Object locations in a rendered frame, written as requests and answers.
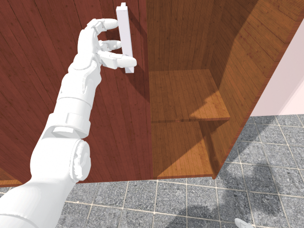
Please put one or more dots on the right robot hand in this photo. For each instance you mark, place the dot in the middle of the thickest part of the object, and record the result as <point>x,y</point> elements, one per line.
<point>242,224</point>

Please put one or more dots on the wardrobe door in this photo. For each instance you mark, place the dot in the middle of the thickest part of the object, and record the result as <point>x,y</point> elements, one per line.
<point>38,43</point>
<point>5,176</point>

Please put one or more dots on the left robot hand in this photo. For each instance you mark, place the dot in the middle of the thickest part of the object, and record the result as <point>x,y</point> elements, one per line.
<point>88,41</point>

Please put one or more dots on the left robot forearm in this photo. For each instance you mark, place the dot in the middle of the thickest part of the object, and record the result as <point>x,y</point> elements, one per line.
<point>75,100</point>

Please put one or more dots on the left robot upper arm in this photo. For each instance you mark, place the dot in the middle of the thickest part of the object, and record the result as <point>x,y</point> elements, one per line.
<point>57,165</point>

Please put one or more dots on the handle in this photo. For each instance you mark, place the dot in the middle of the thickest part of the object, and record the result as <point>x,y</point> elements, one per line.
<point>124,30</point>

